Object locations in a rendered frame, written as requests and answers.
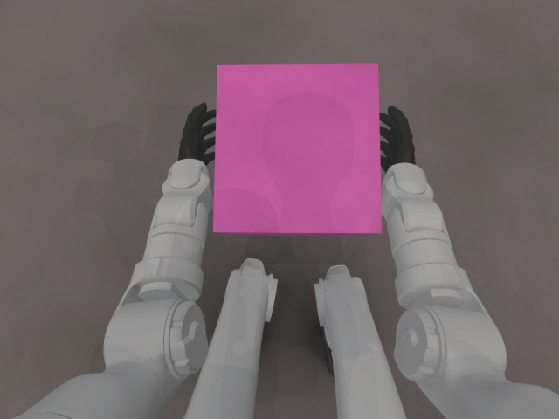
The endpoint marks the robot left forearm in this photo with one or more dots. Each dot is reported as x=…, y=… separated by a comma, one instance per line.
x=171, y=265

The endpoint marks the robot left upper arm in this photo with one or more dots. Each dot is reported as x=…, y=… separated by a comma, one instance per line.
x=150, y=349

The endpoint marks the robot right forearm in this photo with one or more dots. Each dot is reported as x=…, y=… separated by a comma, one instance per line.
x=427, y=271

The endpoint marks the robot right thigh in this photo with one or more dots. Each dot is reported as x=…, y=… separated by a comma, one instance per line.
x=364, y=385

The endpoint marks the right robot hand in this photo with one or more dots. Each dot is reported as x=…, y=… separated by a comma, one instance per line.
x=399, y=148

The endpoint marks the robot right upper arm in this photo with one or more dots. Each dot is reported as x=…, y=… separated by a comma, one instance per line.
x=458, y=360

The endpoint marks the robot left shin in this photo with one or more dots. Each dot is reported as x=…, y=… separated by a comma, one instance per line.
x=248, y=262

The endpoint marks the left robot hand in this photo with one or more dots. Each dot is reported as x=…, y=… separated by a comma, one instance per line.
x=193, y=145

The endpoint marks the carton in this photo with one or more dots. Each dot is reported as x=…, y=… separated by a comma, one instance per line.
x=297, y=150

